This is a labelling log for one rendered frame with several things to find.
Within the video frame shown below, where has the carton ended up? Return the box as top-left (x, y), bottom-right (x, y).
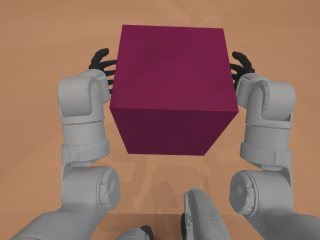
top-left (109, 24), bottom-right (239, 156)

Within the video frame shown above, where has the right robot shin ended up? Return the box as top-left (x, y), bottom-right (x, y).
top-left (185, 187), bottom-right (199, 240)

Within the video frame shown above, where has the robot left thigh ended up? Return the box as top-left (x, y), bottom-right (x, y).
top-left (115, 229), bottom-right (150, 240)

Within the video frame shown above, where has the robot right forearm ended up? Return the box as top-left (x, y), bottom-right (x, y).
top-left (235, 73), bottom-right (296, 204)

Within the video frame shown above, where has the robot left forearm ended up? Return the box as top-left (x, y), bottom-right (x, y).
top-left (57, 69), bottom-right (111, 203)

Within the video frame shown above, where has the robot left hand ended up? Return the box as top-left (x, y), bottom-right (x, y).
top-left (89, 48), bottom-right (117, 94)

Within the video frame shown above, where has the robot right hand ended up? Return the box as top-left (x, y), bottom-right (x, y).
top-left (230, 51), bottom-right (255, 92)

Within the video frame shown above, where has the left robot upper arm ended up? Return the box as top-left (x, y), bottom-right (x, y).
top-left (9, 166), bottom-right (121, 240)

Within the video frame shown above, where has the right robot upper arm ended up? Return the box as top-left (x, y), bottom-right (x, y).
top-left (229, 170), bottom-right (320, 240)

